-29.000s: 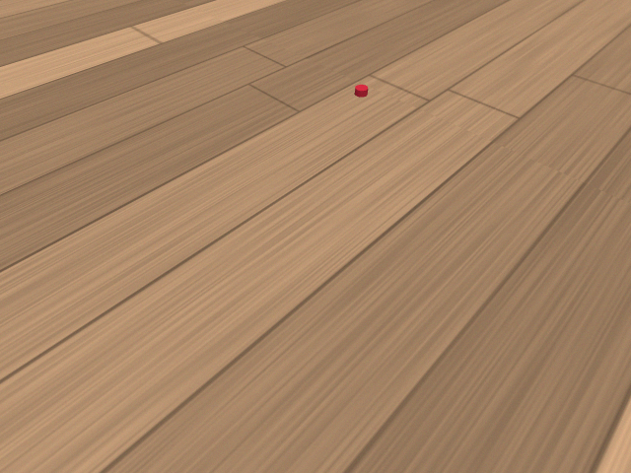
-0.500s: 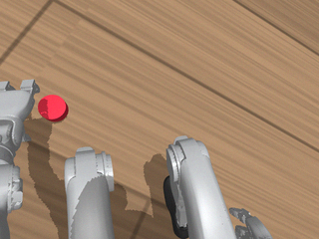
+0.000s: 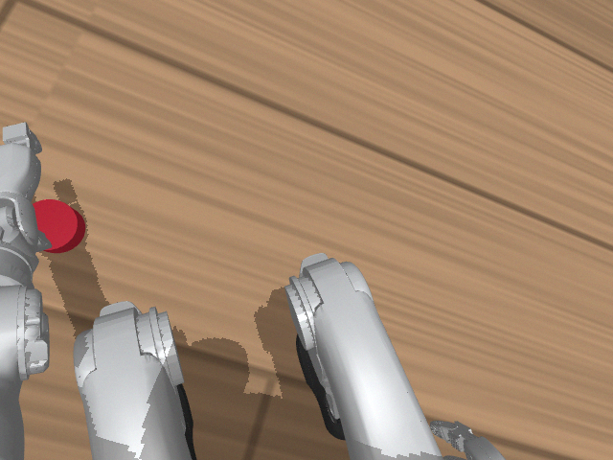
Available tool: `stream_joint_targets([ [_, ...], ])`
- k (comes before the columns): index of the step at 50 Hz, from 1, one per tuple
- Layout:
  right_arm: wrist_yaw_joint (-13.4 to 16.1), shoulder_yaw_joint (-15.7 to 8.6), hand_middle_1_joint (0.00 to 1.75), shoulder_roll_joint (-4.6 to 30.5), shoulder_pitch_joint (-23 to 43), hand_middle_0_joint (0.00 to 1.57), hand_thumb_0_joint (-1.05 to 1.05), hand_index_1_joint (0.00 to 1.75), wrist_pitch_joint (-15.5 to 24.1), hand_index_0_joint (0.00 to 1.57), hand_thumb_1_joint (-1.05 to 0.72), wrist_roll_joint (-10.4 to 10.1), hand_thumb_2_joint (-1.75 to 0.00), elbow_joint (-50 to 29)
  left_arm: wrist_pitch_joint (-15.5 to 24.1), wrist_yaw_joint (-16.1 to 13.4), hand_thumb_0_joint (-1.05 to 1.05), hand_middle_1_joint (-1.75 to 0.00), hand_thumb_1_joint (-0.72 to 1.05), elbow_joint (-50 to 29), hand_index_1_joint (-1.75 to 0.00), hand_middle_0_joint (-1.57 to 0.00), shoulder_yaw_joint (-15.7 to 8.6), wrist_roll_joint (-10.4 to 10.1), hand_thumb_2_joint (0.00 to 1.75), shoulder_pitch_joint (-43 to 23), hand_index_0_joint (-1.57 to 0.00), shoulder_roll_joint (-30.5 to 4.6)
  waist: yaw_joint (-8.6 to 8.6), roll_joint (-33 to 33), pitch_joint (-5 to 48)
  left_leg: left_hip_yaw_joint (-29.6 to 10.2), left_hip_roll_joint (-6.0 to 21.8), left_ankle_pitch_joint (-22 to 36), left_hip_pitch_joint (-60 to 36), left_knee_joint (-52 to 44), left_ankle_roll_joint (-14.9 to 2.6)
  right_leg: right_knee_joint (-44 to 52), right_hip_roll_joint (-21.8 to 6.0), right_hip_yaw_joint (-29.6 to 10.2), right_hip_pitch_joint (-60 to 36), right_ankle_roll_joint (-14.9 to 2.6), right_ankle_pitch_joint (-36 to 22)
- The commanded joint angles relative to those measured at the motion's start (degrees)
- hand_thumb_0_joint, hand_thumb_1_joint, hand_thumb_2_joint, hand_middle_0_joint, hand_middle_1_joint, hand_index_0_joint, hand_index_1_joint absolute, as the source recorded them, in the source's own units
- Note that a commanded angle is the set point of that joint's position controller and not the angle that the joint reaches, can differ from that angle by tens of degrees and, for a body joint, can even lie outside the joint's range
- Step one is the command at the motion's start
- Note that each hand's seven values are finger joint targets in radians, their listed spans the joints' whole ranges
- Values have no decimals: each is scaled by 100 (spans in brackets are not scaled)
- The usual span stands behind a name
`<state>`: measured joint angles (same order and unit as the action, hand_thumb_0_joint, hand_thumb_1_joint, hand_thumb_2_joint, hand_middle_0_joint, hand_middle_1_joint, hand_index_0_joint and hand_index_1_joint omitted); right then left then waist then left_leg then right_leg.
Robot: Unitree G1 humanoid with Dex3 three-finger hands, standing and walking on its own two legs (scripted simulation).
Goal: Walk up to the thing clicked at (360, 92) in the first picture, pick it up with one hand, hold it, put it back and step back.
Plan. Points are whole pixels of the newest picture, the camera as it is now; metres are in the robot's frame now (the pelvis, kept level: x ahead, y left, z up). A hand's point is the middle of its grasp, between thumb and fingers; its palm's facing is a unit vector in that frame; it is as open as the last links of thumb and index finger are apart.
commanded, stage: close in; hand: left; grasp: from above
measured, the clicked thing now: (53, 226) +0.46 +0.28 -0.31
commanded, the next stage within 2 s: rest palm in 0.10 s
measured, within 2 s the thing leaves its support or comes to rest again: neither
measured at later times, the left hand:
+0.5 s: hand (38, 231) +0.44 +0.28 -0.24, palm faces -0.42 -0.09 -0.90, open 13.9 cm
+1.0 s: hand (37, 233) +0.45 +0.29 -0.27, palm faces -0.48 -0.13 -0.87, open 14.1 cm
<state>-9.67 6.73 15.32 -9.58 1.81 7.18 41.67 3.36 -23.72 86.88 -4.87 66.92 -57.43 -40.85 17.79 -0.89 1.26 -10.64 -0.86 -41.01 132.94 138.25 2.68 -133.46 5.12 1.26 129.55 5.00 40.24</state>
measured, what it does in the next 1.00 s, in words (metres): stands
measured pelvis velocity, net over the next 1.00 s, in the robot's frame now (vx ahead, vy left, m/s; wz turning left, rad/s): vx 0.00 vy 0.01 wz -0.09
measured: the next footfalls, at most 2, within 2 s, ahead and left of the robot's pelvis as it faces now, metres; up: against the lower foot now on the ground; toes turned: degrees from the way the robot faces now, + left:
none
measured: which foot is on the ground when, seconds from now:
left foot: down 0.00-1.00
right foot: down 0.00-1.00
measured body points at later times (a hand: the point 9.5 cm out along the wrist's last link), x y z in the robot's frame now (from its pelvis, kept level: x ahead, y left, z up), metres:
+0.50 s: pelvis -0.01 +0.01 -0.02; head +0.25 +0.11 +0.33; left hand +0.46 +0.28 -0.19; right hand +0.07 -0.28 -0.10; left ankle +0.07 +0.14 -0.30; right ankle +0.09 -0.13 -0.30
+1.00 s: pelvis +0.00 +0.01 -0.03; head +0.27 +0.11 +0.32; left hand +0.47 +0.29 -0.22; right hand +0.01 -0.24 -0.09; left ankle +0.07 +0.14 -0.30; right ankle +0.09 -0.13 -0.30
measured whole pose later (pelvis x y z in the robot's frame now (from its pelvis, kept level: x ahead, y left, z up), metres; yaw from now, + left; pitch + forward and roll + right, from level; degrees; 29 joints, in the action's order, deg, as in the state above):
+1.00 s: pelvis +0.00 +0.01 -0.03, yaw -5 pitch +30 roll -13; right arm -14.9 13.1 17.7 -7.2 10.8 14.8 42.1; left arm 13.6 -35.4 99.1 -7.2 73.0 -57.5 -52.2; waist 20.6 5.3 -6.7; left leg -15.1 -1.0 -42.1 134.2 145.7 2.3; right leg -136.5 5.5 5.2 128.4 4.4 39.8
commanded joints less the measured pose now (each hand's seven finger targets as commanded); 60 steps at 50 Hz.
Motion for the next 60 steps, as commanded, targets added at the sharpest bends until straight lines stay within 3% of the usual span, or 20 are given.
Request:
stream_joint_targets([
  [1,40,-528,30,1427,-979,20,0,30,39,20,-91,-14,-90,-194,425,134,0,-103,-51,-887,-102,-10,-27,-143,95,-833,-11,-1232,-256,-1077,3802,738,-47,1277,-2355,-1255,-465,1303,-71,771,-2567,-631,-1568],
  [2,39,-545,30,1469,-1034,20,0,30,48,20,-91,18,-90,-149,597,159,0,-102,-50,-1026,-101,-11,31,-120,95,-955,-12,-1148,-144,-1083,3690,725,-43,1237,-2402,-1183,-450,1333,-72,797,-2481,-649,-1535],
  [4,46,-570,30,1483,-1113,20,0,30,62,20,-90,43,-90,-64,958,65,0,-100,-50,-1466,-99,-11,-25,-52,93,-1247,-12,-1276,-199,-1253,3930,734,-41,1228,-2528,-1134,-433,1328,-67,783,-2545,-621,-1565],
  [5,51,-589,30,1509,-1127,20,0,30,85,20,-90,75,-90,-53,1090,-7,0,-101,-48,-1438,-99,-11,39,18,92,-1297,-13,-1206,-113,-1286,3828,728,-41,1168,-2573,-1085,-411,1314,-67,805,-2405,-636,-1491],
  [9,72,-615,30,1540,-1059,20,0,30,160,20,-90,213,-90,70,1445,-507,0,-103,-49,-1270,-100,-9,175,307,93,-1559,-11,-1061,35,-1478,3595,691,8,1036,-2797,-1046,-344,1250,-61,883,-1958,-640,-1351],
  [14,64,-526,30,1631,-957,20,0,30,254,20,-90,399,-90,200,1352,-1176,0,-101,-51,-403,-101,-8,26,792,98,-1777,-8,-1268,141,-1649,3502,659,9,999,-2932,-1058,-326,1097,-73,1006,-1574,-627,-1258],
  [18,12,-415,30,1678,-720,20,0,30,372,20,-90,503,-90,209,1065,-1541,0,-103,-49,464,-101,-7,33,1017,98,-1866,-8,-1386,197,-1750,3179,638,8,760,-2744,-1039,-341,986,-52,1073,-1298,-647,-1084],
  [26,-244,-229,30,1860,-533,20,0,30,666,20,-89,605,-90,99,522,-1669,0,-104,-47,793,-101,-6,-69,865,93,-1797,-8,-1621,309,-2122,3198,545,71,1093,-2964,-982,-304,737,-22,1167,-1488,-627,-1486],
  [27,-258,-181,30,1858,-520,20,0,30,674,20,-89,583,-90,65,497,-1660,0,-104,-48,674,-101,-6,-155,790,93,-1783,-8,-1783,222,-2130,3256,543,69,1120,-2894,-965,-315,783,6,1159,-1566,-645,-1514],
  [30,-298,-126,30,1893,-495,20,0,30,701,20,-90,558,-90,-27,449,-1612,0,-104,-49,580,-101,-6,-333,649,93,-1500,-8,-2020,157,-2093,3477,535,92,1361,-2917,-902,-326,784,35,1151,-1879,-646,-1747],
  [33,-374,-88,30,1883,-642,20,0,30,767,20,-90,600,-90,-5,476,-1467,0,-104,-49,518,-101,-6,-237,532,93,-1523,-8,-1898,328,-1973,3340,509,118,1535,-2777,-726,-360,761,35,1146,-2009,-603,-1947],
  [35,-380,-80,30,1942,-783,20,0,30,772,20,-90,587,-90,82,530,-1436,0,-103,-50,476,-101,-6,-419,445,93,-1403,-8,-2166,320,-1977,3445,439,136,1613,-2828,-737,-356,752,49,1177,-2179,-613,-2022],
  [37,-409,-34,30,1943,-822,20,0,30,819,20,-90,613,-90,71,603,-1383,0,-103,-50,475,-101,-6,-355,393,93,-1413,-8,-2095,342,-2033,3323,411,138,1574,-2791,-767,-336,759,53,1218,-2174,-625,-1958],
  [42,-432,4,30,2073,-905,20,0,30,855,20,-90,656,-90,31,902,-1291,0,-101,-52,462,-100,-7,-416,409,96,-1396,-7,-2236,394,-2039,3068,297,153,1342,-2756,-852,-296,782,58,1332,-2081,-648,-1674],
  [45,-480,48,30,2042,-931,20,0,30,886,20,-90,727,-90,69,1039,-1292,0,-101,-53,499,-101,-7,-218,545,97,-1513,-7,-2110,531,-2065,3006,279,178,1353,-2820,-745,-295,751,79,1368,-2094,-619,-1748],
  [46,-482,88,30,2069,-988,20,0,30,877,20,-90,739,-90,101,1091,-1342,0,-101,-52,539,-101,-7,-367,561,97,-1464,-7,-2296,508,-2009,3030,250,178,1360,-2826,-780,-297,772,81,1387,-2161,-618,-1741],
  [47,-493,75,30,2077,-933,20,0,30,909,20,-90,731,-90,83,1127,-1358,0,-101,-52,538,-100,-7,-223,565,97,-1518,-7,-2160,528,-2074,2934,288,170,1337,-2788,-719,-303,768,77,1352,-2131,-609,-1767],
  [54,-552,201,30,2165,-737,20,0,30,1013,20,-90,853,-90,92,1183,-1748,0,-101,-50,977,-101,-7,-238,867,96,-1463,-8,-2352,523,-2074,2724,233,207,1228,-2800,-766,-272,758,138,1449,-2011,-606,-1664],
  [59,-609,225,30,2239,-581,20,0,30,1145,20,-90,881,-90,96,1012,-1970,0,-102,-50,998,-101,-7,-69,881,96,-1719,-8,-2246,632,-2131,2591,230,215,1151,-2692,-692,-278,758,115,1443,-1934,-578,-1647],
  [60,-624,244,30,2260,-631,20,0,30,1149,20,-90,917,-90,137,950,-2038,0,-102,-50,1074,-101,-7,-279,870,95,-1623,-8,-2473,592,-2104,2667,213,236,1207,-2737,-735,-277,796,155,1450,-2068,-580,-1706],
])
